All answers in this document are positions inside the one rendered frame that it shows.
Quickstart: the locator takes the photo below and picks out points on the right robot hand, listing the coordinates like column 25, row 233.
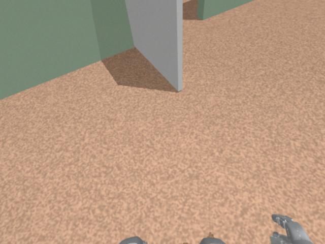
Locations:
column 294, row 230

